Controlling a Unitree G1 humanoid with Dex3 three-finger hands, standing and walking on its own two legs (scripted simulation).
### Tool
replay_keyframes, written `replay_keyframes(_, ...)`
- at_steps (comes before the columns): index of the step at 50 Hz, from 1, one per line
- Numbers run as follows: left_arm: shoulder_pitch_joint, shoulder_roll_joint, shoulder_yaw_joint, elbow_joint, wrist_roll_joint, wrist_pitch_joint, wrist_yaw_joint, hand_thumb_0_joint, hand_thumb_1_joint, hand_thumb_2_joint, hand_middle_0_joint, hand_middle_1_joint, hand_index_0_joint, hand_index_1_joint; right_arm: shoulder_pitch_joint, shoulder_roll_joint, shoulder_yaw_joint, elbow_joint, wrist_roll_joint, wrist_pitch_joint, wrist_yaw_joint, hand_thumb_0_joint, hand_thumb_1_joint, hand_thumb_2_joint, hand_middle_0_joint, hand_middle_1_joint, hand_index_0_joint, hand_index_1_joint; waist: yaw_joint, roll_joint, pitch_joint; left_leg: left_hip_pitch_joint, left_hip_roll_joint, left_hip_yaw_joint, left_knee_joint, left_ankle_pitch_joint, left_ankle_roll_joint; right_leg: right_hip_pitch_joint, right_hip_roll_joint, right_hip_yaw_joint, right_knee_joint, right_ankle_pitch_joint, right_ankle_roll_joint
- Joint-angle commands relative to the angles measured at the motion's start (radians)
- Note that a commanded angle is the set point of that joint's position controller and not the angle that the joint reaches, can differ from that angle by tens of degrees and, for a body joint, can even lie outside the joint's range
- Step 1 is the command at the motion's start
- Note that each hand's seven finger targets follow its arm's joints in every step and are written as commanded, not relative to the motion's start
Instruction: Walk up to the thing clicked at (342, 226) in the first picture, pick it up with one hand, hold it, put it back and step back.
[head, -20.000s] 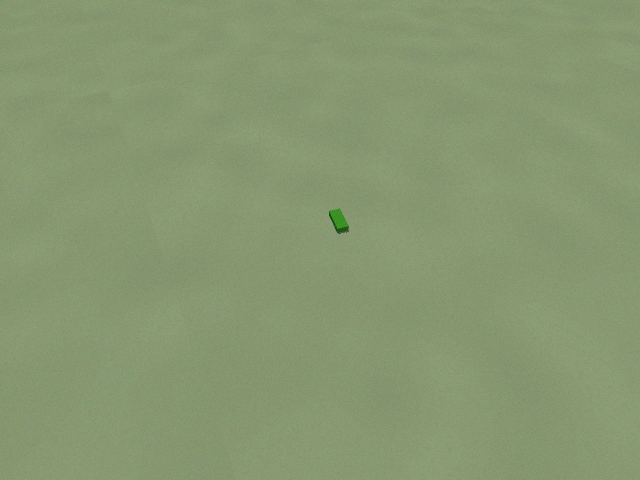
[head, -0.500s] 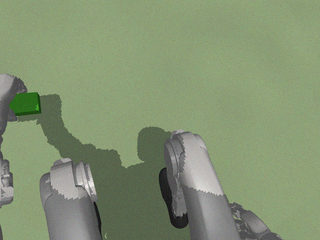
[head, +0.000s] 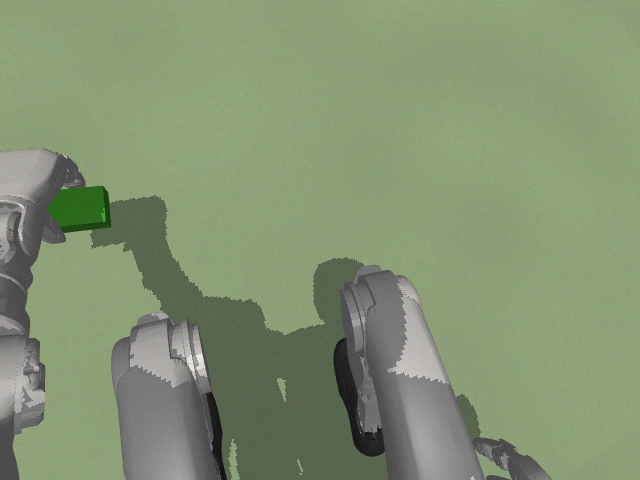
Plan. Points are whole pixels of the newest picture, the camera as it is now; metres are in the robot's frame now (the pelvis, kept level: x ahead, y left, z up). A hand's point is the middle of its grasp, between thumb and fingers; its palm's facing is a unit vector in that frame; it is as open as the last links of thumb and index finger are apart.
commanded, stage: lift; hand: left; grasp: from above
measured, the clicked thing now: (59, 211) +0.48 +0.28 -0.18
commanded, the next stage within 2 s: hold in 1.42 s
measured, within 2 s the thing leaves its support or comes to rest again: neither
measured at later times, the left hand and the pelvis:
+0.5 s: hand out of the picture +0.40 +0.28 +0.02, palm faces -0.43 -0.06 -0.90, open 7.9 cm; pelvis +0.00 +0.00 +0.11, yaw +3 degrees
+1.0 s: hand out of the picture +0.35 +0.25 +0.22, palm faces -0.45 -0.08 -0.89, open 7.9 cm; pelvis +0.03 -0.01 +0.29, yaw +5 degrees
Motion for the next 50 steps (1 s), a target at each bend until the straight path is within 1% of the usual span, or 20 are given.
replay_keyframes(1,-0.302,0.264,0.047,-0.266,-0.037,0.005,-0.002,0.000,0.986,0.332,-1.301,-0.252,-1.323,-0.231,0.183,-0.242,-0.111,-0.038,0.023,0.006,-0.033,0.000,-0.912,-0.904,0.200,0.300,0.200,0.300,0.014,0.268,-0.737,0.576,-0.019,0.121,-0.312,0.152,0.046,0.385,0.028,-0.118,-0.255,0.183,-0.113)
replay_keyframes(4,-0.267,0.240,0.038,-0.323,-0.058,0.010,-0.029,0.000,0.957,0.368,-1.278,-0.283,-1.298,-0.264,0.179,-0.231,-0.118,-0.053,0.034,0.016,-0.040,0.000,-0.912,-0.904,0.200,0.300,0.200,0.300,0.028,0.251,-0.755,0.605,-0.015,0.113,-0.356,0.137,0.050,0.414,0.027,-0.114,-0.285,0.176,-0.108)
replay_keyframes(6,-0.220,0.254,0.049,-0.333,-0.063,0.015,-0.043,0.000,0.945,0.399,-1.264,-0.309,-1.282,-0.291,0.164,-0.231,-0.123,-0.060,0.043,0.023,-0.048,0.000,-0.911,-0.904,0.200,0.300,0.200,0.300,0.051,0.247,-0.757,0.633,-0.013,0.102,-0.391,0.122,0.049,0.417,0.028,-0.114,-0.296,0.163,-0.109)
replay_keyframes(8,-0.220,0.206,0.021,-0.379,-0.076,0.016,-0.059,0.000,0.930,0.404,-1.245,-0.329,-1.266,-0.308,0.157,-0.223,-0.126,-0.071,0.048,0.027,-0.052,0.000,-0.911,-0.904,0.200,0.300,0.200,0.300,0.045,0.244,-0.734,0.658,-0.009,0.087,-0.430,0.104,0.046,0.416,0.027,-0.115,-0.315,0.152,-0.110)
replay_keyframes(12,-0.143,0.163,0.004,-0.451,-0.115,0.024,-0.082,0.000,0.904,0.406,-1.219,-0.354,-1.242,-0.331,0.135,-0.204,-0.132,-0.091,0.061,0.031,-0.065,0.000,-0.912,-0.905,0.200,0.300,0.200,0.300,0.062,0.202,-0.737,0.678,-0.009,0.099,-0.484,0.079,0.056,0.493,0.030,-0.102,-0.385,0.143,-0.102)
replay_keyframes(16,-0.096,0.178,0.020,-0.541,-0.133,0.041,-0.098,0.000,0.926,0.400,-1.227,-0.349,-1.252,-0.324,0.116,-0.201,-0.142,-0.105,0.076,0.039,-0.085,0.000,-0.907,-0.903,0.200,0.300,0.200,0.300,0.086,0.204,-0.752,0.764,-0.005,0.085,-0.561,0.097,0.051,0.547,0.024,-0.096,-0.433,0.159,-0.099)
replay_keyframes(19,-0.079,0.138,-0.002,-0.613,-0.147,0.052,-0.107,0.000,0.942,0.388,-1.226,-0.367,-1.257,-0.335,0.095,-0.189,-0.147,-0.113,0.085,0.044,-0.100,0.000,-0.906,-0.903,0.200,0.300,0.200,0.300,0.084,0.211,-0.738,0.828,0.001,0.075,-0.624,0.083,0.047,0.578,0.022,-0.091,-0.476,0.153,-0.097)
replay_keyframes(22,-0.040,0.145,0.013,-0.679,-0.163,0.067,-0.108,0.000,0.917,0.391,-1.217,-0.352,-1.243,-0.326,0.081,-0.177,-0.149,-0.124,0.090,0.049,-0.115,0.000,-0.905,-0.903,0.200,0.300,0.200,0.300,0.097,0.181,-0.764,0.889,0.001,0.094,-0.664,0.104,0.049,0.668,0.021,-0.079,-0.546,0.163,-0.094)
replay_keyframes(26,0.071,0.112,-0.001,-0.705,-0.187,0.092,-0.120,0.000,0.899,0.400,-1.206,-0.353,-1.230,-0.329,0.049,-0.155,-0.142,-0.130,0.100,0.051,-0.140,0.000,-0.902,-0.901,0.200,0.300,0.200,0.300,0.113,0.133,-0.700,0.944,0.006,0.104,-0.753,0.075,0.052,0.767,0.026,-0.068,-0.649,0.137,-0.088)
replay_keyframes(29,0.094,0.084,-0.022,-0.764,-0.199,0.107,-0.128,0.000,0.890,0.381,-1.199,-0.333,-1.223,-0.309,0.026,-0.146,-0.137,-0.130,0.108,0.049,-0.160,0.000,-0.898,-0.899,0.200,0.300,0.200,0.300,0.118,0.148,-0.664,1.020,0.013,0.091,-0.853,0.030,0.046,0.825,0.027,-0.064,-0.714,0.111,-0.084)
replay_keyframes(32,0.193,0.077,-0.019,-0.772,-0.210,0.123,-0.136,0.000,0.885,0.372,-1.209,-0.296,-1.225,-0.280,0.011,-0.133,-0.132,-0.134,0.119,0.046,-0.176,0.000,-0.900,-0.900,0.200,0.300,0.200,0.300,0.134,0.079,-0.638,1.077,0.011,0.107,-0.904,0.055,0.050,0.931,0.032,-0.054,-0.800,0.118,-0.083)
replay_keyframes(33,0.179,0.059,-0.035,-0.798,-0.210,0.126,-0.138,0.000,0.880,0.376,-1.208,-0.294,-1.223,-0.280,0.011,-0.125,-0.129,-0.128,0.119,0.044,-0.181,0.000,-0.900,-0.900,0.200,0.300,0.200,0.300,0.124,0.086,-0.627,1.097,0.009,0.119,-0.917,0.075,0.050,0.957,0.032,-0.044,-0.830,0.131,-0.083)
replay_keyframes(34,0.180,0.069,-0.027,-0.805,-0.212,0.128,-0.139,0.000,0.868,0.370,-1.199,-0.296,-1.214,-0.281,0.012,-0.125,-0.129,-0.123,0.121,0.042,-0.187,0.000,-0.901,-0.901,0.200,0.300,0.200,0.300,0.131,0.099,-0.617,1.127,0.012,0.120,-0.941,0.092,0.047,0.979,0.031,-0.040,-0.845,0.145,-0.083)
replay_keyframes(36,0.247,0.030,-0.047,-0.771,-0.213,0.134,-0.139,0.000,0.843,0.369,-1.186,-0.291,-1.199,-0.280,0.010,-0.112,-0.123,-0.120,0.127,0.036,-0.196,0.000,-0.904,-0.902,0.200,0.300,0.200,0.300,0.134,0.062,-0.567,1.169,0.012,0.124,-0.980,0.120,0.046,1.029,0.033,-0.037,-0.898,0.159,-0.083)
replay_keyframes(38,0.261,0.036,-0.042,-0.772,-0.209,0.133,-0.136,0.000,0.858,0.389,-1.191,-0.308,-1.203,-0.296,0.006,-0.109,-0.122,-0.113,0.129,0.032,-0.206,0.000,-0.901,-0.901,0.200,0.300,0.200,0.300,0.144,0.056,-0.537,1.222,0.016,0.119,-1.034,0.130,0.042,1.075,0.034,-0.032,-0.944,0.161,-0.084)
replay_keyframes(40,0.256,0.009,-0.062,-0.748,-0.209,0.132,-0.135,0.000,0.854,0.394,-1.193,-0.302,-1.203,-0.293,0.005,-0.104,-0.119,-0.104,0.129,0.022,-0.213,0.000,-0.903,-0.902,0.200,0.300,0.200,0.300,0.140,0.055,-0.480,1.258,0.022,0.107,-1.090,0.119,0.039,1.104,0.037,-0.030,-0.989,0.153,-0.083)
replay_keyframes(44,0.299,-0.029,-0.080,-0.701,-0.205,0.126,-0.124,0.000,0.860,0.370,-1.190,-0.301,-1.205,-0.288,0.006,-0.097,-0.121,-0.093,0.133,0.005,-0.221,0.000,-0.903,-0.902,0.200,0.300,0.200,0.300,0.154,0.036,-0.444,1.351,0.022,0.114,-1.167,0.172,0.035,1.195,0.038,-0.019,-1.078,0.182,-0.087)
replay_keyframes(47,0.268,-0.031,-0.086,-0.704,-0.197,0.123,-0.110,0.000,0.850,0.398,-1.187,-0.318,-1.198,-0.309,0.008,-0.097,-0.124,-0.084,0.131,-0.004,-0.224,0.000,-0.904,-0.903,0.200,0.300,0.200,0.300,0.162,0.049,-0.425,1.416,0.024,0.115,-1.235,0.179,0.031,1.259,0.041,-0.014,-1.145,0.190,-0.085)
replay_keyframes(49,0.262,-0.061,-0.106,-0.683,-0.190,0.122,-0.097,0.000,0.841,0.392,-1.193,-0.289,-1.199,-0.285,0.013,-0.092,-0.122,-0.080,0.132,-0.010,-0.223,0.000,-0.903,-0.903,0.200,0.300,0.200,0.300,0.158,0.047,-0.401,1.453,0.022,0.116,-1.276,0.178,0.029,1.291,0.042,-0.010,-1.187,0.192,-0.086)
replay_keyframes(50,0.263,-0.052,-0.094,-0.660,-0.187,0.124,-0.088,0.000,0.834,0.381,-1.184,-0.287,-1.191,-0.281,0.014,-0.095,-0.125,-0.073,0.131,-0.012,-0.224,0.000,-0.902,-0.902,0.200,0.300,0.200,0.300,0.163,0.042,-0.400,1.475,0.022,0.119,-1.288,0.198,0.028,1.312,0.042,-0.009,-1.202,0.206,-0.085)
